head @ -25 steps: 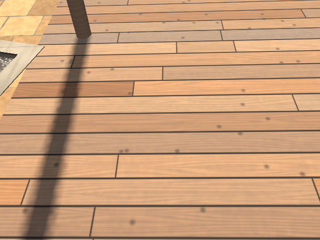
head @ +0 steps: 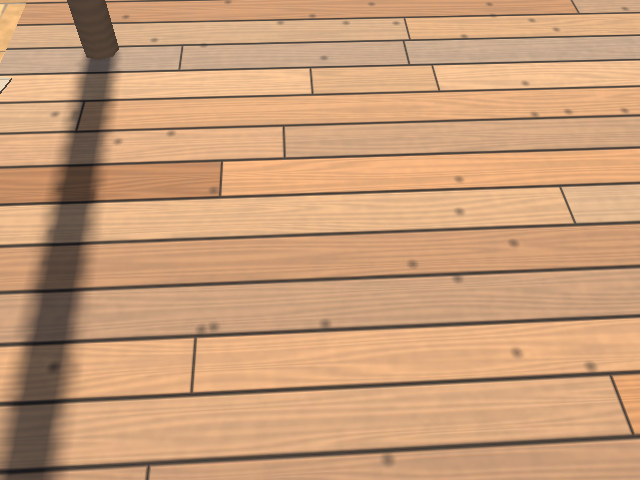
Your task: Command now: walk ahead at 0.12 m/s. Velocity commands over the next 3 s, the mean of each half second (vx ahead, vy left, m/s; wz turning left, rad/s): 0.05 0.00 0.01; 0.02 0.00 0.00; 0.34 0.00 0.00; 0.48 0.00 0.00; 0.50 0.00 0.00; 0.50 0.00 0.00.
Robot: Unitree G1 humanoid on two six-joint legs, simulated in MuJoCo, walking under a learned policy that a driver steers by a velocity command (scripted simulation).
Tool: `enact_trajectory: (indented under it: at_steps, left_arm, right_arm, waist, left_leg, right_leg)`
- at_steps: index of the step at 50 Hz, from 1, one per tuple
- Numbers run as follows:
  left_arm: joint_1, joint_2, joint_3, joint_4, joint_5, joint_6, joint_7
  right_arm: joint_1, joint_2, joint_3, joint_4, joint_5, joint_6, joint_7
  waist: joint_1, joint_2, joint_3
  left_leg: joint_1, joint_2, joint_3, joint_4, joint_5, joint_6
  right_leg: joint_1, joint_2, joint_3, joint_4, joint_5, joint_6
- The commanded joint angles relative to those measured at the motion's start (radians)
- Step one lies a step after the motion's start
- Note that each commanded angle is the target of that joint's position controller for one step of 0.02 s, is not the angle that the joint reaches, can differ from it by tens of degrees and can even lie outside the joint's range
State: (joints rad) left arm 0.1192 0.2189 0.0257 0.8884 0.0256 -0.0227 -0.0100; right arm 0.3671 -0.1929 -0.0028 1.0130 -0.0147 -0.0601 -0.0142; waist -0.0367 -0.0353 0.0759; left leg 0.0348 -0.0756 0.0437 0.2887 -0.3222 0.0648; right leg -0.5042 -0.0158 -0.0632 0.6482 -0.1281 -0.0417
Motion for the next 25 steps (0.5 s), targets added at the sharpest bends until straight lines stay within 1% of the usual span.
enact_trajectory:
  at_steps: [1, 2, 3, 4, 5, 6, 7, 8, 9, 10, 11, 13, 15, 17, 18, 19, 20, 21, 22, 23, 25]
  left_arm:
    - [0.148, 0.079, 0.019, 0.015, 0.002, -0.019, 0.022]
    - [0.221, 0.093, 0.024, 0.041, 0.008, -0.034, 0.028]
    - [0.318, 0.165, 0.037, 0.062, 0.019, -0.048, 0.034]
    - [0.318, 0.193, 0.039, 0.068, 0.005, -0.039, 0.032]
    - [0.275, 0.155, 0.03, 0.055, -0.035, -0.031, 0.023]
    - [0.187, 0.124, 0.02, 0.042, -0.036, -0.026, 0.024]
    - [0.118, 0.086, 0.006, 0.031, -0.026, -0.019, 0.029]
    - [0.087, 0.066, -0.004, 0.032, -0.019, -0.015, 0.038]
    - [0.067, 0.06, -0.007, 0.039, -0.014, -0.011, 0.044]
    - [0.073, 0.064, -0.008, 0.047, -0.007, -0.011, 0.045]
    - [0.092, 0.071, -0.008, 0.057, -0.004, -0.011, 0.044]
    - [0.111, 0.092, -0.004, 0.071, -0.007, -0.009, 0.043]
    - [0.1, 0.105, -0.001, 0.077, -0.011, 0.002, 0.041]
    - [0.072, 0.104, 0.0, 0.078, -0.021, 0.016, 0.04]
    - [0.083, 0.097, 0.0, 0.085, -0.023, 0.02, 0.039]
    - [0.097, 0.091, 0.001, 0.09, -0.022, 0.023, 0.037]
    - [0.119, 0.078, 0.003, 0.092, -0.029, 0.029, 0.034]
    - [0.125, 0.064, 0.0, 0.103, -0.026, 0.03, 0.031]
    - [0.145, 0.053, -0.003, 0.116, -0.021, 0.028, 0.03]
    - [0.165, 0.048, -0.004, 0.13, -0.018, 0.024, 0.03]
    - [0.177, 0.055, -0.004, 0.148, -0.014, 0.016, 0.03]
  right_arm:
    - [-0.014, -0.149, -0.027, -0.018, 0.006, -0.004, -0.012]
    - [-0.018, -0.154, -0.028, -0.012, 0.013, -0.004, -0.011]
    - [0.011, -0.135, -0.021, -0.031, 0.018, -0.009, -0.013]
    - [0.182, -0.039, -0.005, 0.011, 0.051, 0.011, -0.01]
    - [0.14, -0.111, -0.022, 0.033, 0.023, 0.039, -0.017]
    - [0.065, -0.111, -0.027, 0.021, -0.002, 0.05, -0.014]
    - [0.016, -0.093, -0.025, 0.017, -0.014, 0.055, -0.01]
    - [-0.009, -0.084, -0.024, 0.018, -0.016, 0.064, -0.007]
    - [0.01, -0.063, -0.018, 0.03, -0.017, 0.073, -0.005]
    - [0.027, -0.049, -0.013, 0.047, -0.014, 0.081, -0.008]
    - [0.031, -0.048, -0.013, 0.058, -0.01, 0.087, -0.013]
    - [0.015, -0.05, -0.012, 0.069, -0.003, 0.097, -0.023]
    - [-0.006, -0.049, -0.011, 0.076, -0.002, 0.102, -0.024]
    - [0.003, -0.04, -0.006, 0.092, -0.01, 0.099, -0.021]
    - [-0.006, -0.048, -0.004, 0.091, -0.017, 0.094, -0.02]
    - [-0.011, -0.062, -0.002, 0.086, -0.024, 0.085, -0.021]
    - [-0.036, -0.087, -0.004, 0.085, -0.015, 0.077, -0.022]
    - [-0.05, -0.074, 0.0, 0.09, -0.005, 0.067, -0.021]
    - [-0.061, -0.061, 0.004, 0.091, 0.0, 0.056, -0.022]
    - [-0.069, -0.062, 0.004, 0.092, 0.003, 0.048, -0.023]
    - [-0.063, -0.061, 0.004, 0.094, 0.007, 0.04, -0.027]
  waist:
    - [0.082, 0.123, -0.067]
    - [0.123, 0.079, -0.099]
    - [0.129, -0.013, -0.206]
    - [0.063, -0.191, -0.349]
    - [0.07, -0.086, -0.336]
    - [0.052, -0.057, -0.203]
    - [0.034, -0.025, -0.128]
    - [0.017, -0.037, -0.077]
    - [-0.006, -0.062, -0.067]
    - [-0.008, -0.068, -0.075]
    - [-0.002, -0.062, -0.093]
    - [0.011, -0.057, -0.113]
    - [0.014, -0.066, -0.101]
    - [-0.002, -0.054, -0.064]
    - [0.0, -0.03, -0.034]
    - [0.01, -0.004, -0.005]
    - [0.044, 0.064, 0.04]
    - [0.052, 0.11, 0.049]
    - [0.065, 0.128, 0.026]
    - [0.074, 0.125, 0.006]
    - [0.073, 0.091, -0.017]
  left_leg:
    - [-0.044, 0.245, -0.086, 0.172, 0.998, 0.063]
    - [-0.077, 0.21, -0.069, 0.284, 0.885, 0.035]
    - [-0.197, 0.157, -0.044, 0.457, 0.538, 0.002]
    - [-0.311, 0.015, -0.026, 0.704, -0.227, -0.02]
    - [-0.318, 0.018, -0.099, 0.776, -0.332, -0.022]
    - [-0.36, 0.036, -0.109, 0.802, -0.311, -0.026]
    - [-0.365, 0.059, -0.113, 0.759, -0.254, -0.03]
    - [-0.337, 0.08, -0.112, 0.689, -0.205, -0.04]
    - [-0.283, 0.087, -0.096, 0.619, -0.173, -0.052]
    - [-0.255, 0.076, -0.075, 0.552, -0.165, -0.06]
    - [-0.242, 0.068, -0.061, 0.501, -0.168, -0.066]
    - [-0.223, 0.07, -0.053, 0.415, -0.133, -0.069]
    - [-0.193, 0.075, -0.042, 0.337, -0.052, -0.063]
    - [-0.119, 0.075, -0.026, 0.219, 0.062, -0.049]
    - [-0.103, 0.095, -0.056, 0.154, 0.098, -0.039]
    - [-0.116, 0.139, -0.111, 0.087, 0.083, -0.03]
    - [-0.244, 0.161, -0.162, 0.052, -0.016, -0.017]
    - [-0.333, 0.167, -0.176, 0.011, -0.063, -0.017]
    - [-0.363, 0.173, -0.181, -0.018, -0.053, -0.024]
    - [-0.363, 0.173, -0.178, -0.031, -0.026, -0.029]
    - [-0.319, 0.167, -0.166, -0.022, 0.041, -0.029]
  right_leg:
    - [0.226, 0.047, -0.012, -0.129, 0.043, -0.045]
    - [0.354, 0.018, 0.017, -0.243, 0.235, -0.057]
    - [0.566, -0.161, 0.178, -0.194, 0.678, -0.088]
    - [0.706, -0.394, 0.416, -0.163, 1.035, -0.286]
    - [0.594, -0.382, 0.441, -0.221, 0.831, -0.315]
    - [0.469, -0.338, 0.388, -0.286, 0.598, -0.293]
    - [0.376, -0.292, 0.342, -0.344, 0.412, -0.251]
    - [0.297, -0.251, 0.285, -0.387, 0.334, -0.213]
    - [0.244, -0.208, 0.228, -0.406, 0.277, -0.18]
    - [0.24, -0.184, 0.2, -0.403, 0.256, -0.162]
    - [0.256, -0.18, 0.196, -0.4, 0.235, -0.159]
    - [0.262, -0.184, 0.211, -0.41, 0.101, -0.158]
    - [0.22, -0.175, 0.223, -0.437, -0.125, -0.141]
    - [0.13, -0.156, 0.221, -0.453, -0.325, -0.099]
    - [0.09, -0.148, 0.224, -0.463, -0.395, -0.063]
    - [0.079, -0.132, 0.22, -0.452, -0.409, -0.03]
    - [0.129, -0.08, 0.177, -0.439, -0.344, -0.011]
    - [0.236, -0.063, 0.153, -0.392, -0.235, -0.009]
    - [0.319, -0.06, 0.143, -0.354, -0.149, -0.012]
    - [0.365, -0.06, 0.138, -0.334, -0.094, -0.015]
    - [0.377, -0.068, 0.141, -0.328, -0.049, -0.02]
